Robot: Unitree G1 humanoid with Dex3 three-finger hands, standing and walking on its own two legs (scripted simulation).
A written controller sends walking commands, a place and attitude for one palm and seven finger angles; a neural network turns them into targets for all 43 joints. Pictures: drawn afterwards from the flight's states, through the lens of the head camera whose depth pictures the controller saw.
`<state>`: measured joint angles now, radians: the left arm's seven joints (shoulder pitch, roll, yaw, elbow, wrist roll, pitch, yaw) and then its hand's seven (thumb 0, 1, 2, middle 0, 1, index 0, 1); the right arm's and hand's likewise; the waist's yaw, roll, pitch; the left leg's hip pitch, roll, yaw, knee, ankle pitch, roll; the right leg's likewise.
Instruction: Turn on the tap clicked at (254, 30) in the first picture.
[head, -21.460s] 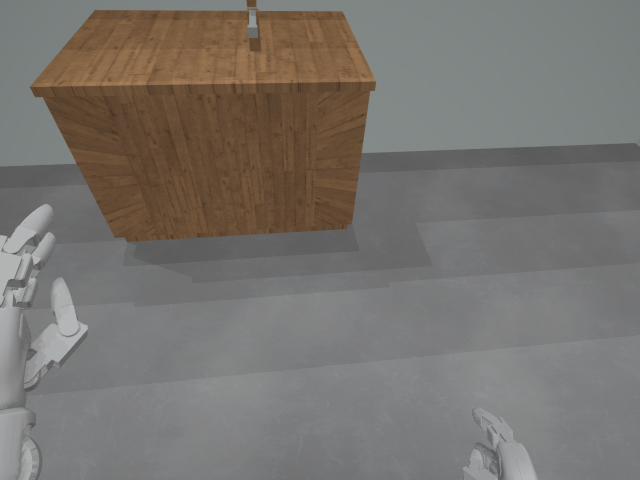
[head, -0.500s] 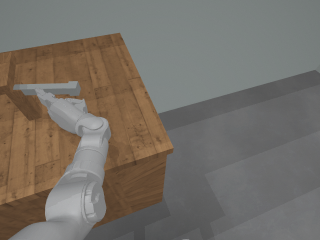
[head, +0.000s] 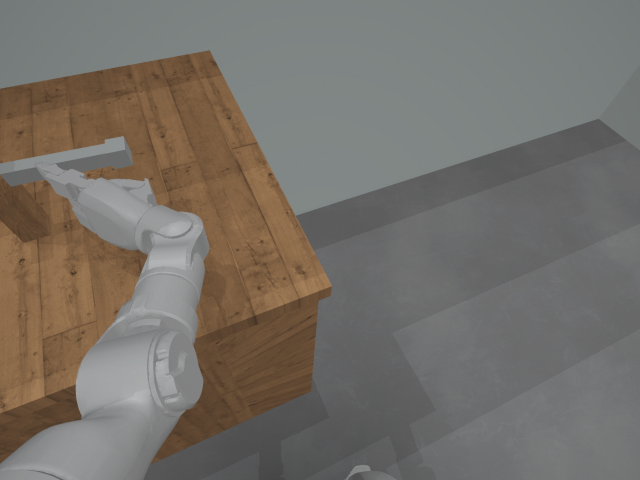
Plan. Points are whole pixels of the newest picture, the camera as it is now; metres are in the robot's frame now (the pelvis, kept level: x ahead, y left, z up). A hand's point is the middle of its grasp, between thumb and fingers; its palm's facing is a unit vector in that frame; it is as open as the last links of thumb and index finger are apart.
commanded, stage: lift the hand up off the lever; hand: left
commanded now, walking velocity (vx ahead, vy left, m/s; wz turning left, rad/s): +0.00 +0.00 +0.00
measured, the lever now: (118, 152) +0.53 +0.24 +0.10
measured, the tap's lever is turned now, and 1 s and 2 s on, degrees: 86 86 86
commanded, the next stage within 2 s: none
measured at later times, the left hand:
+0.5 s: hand (138, 176) +0.48 +0.20 +0.11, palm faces +0.82 -0.56 -0.11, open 7.9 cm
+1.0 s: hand (130, 172) +0.47 +0.20 +0.12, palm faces +0.82 -0.56 -0.11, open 7.8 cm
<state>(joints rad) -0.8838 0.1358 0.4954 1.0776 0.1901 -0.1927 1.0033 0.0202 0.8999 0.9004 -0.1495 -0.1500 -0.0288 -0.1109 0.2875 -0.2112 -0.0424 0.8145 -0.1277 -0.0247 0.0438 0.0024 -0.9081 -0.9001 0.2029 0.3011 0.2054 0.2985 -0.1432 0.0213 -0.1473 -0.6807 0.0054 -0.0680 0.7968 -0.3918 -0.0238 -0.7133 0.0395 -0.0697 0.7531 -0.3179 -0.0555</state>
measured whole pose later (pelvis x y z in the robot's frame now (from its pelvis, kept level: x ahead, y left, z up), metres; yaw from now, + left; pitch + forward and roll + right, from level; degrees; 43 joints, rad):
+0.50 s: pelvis +0.01 +0.00 +0.01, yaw +0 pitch +13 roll -1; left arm -0.82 0.10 0.42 0.96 0.13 -0.11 0.94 0.02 0.90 0.90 -0.14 -0.15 -0.14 -0.14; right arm 0.29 -0.22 -0.05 0.82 -0.12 -0.03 0.06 0.00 -0.91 -0.90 0.20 0.30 0.20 0.30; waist -0.10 0.03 -0.14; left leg -0.58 0.00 -0.07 0.73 -0.38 -0.03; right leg -0.61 0.04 -0.07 0.70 -0.32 -0.06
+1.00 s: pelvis +0.02 +0.00 +0.02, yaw +1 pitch +11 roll +0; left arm -0.74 0.03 0.37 0.78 0.12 0.01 0.92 0.02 0.90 0.90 -0.15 -0.15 -0.15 -0.15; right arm 0.23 -0.21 -0.06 0.81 -0.11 -0.01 0.04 0.00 -0.91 -0.90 0.20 0.30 0.20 0.30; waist -0.05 0.03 -0.13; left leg -0.47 0.00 -0.07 0.66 -0.37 -0.02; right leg -0.51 0.03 -0.07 0.64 -0.32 -0.05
